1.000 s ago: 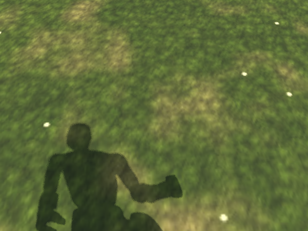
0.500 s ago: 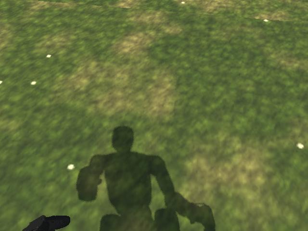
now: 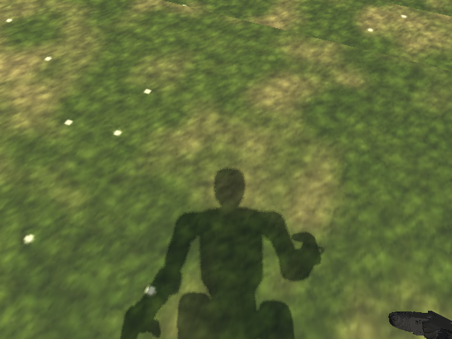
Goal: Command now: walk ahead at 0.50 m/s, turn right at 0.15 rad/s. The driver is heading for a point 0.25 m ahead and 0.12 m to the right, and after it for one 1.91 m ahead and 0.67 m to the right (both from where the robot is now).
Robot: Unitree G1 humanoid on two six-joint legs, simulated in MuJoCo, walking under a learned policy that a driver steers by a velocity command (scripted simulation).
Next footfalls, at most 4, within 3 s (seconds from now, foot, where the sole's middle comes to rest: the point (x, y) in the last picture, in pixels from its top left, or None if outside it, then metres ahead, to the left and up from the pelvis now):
0.48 right None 0.39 -0.17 -0.76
0.94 left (263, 285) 0.61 -0.06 -0.76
1.28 right None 0.41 -0.23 -0.76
1.66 left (273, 280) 0.63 -0.09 -0.76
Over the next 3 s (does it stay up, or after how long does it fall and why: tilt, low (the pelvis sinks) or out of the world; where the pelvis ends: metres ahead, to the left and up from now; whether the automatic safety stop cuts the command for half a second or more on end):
stays up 1.13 -0.48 0.02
